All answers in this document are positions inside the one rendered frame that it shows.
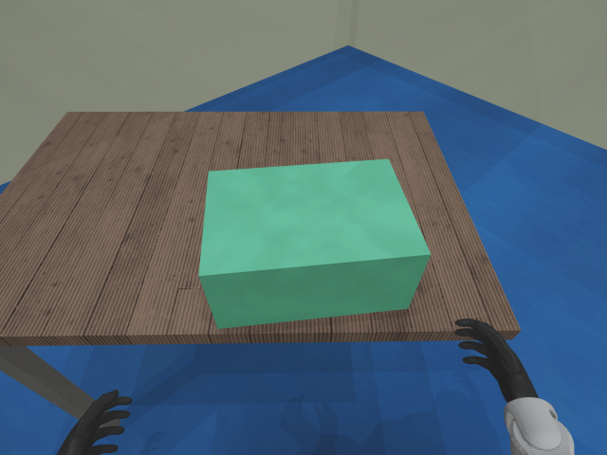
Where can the right robot hand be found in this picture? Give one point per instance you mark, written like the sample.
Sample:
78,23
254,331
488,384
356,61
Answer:
501,361

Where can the carton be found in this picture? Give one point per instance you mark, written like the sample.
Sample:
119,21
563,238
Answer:
308,242

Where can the robot right forearm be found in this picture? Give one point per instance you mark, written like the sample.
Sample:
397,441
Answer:
534,429

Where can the left robot hand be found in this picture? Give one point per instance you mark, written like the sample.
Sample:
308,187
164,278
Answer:
86,432

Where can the table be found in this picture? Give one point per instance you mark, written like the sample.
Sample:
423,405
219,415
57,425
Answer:
101,235

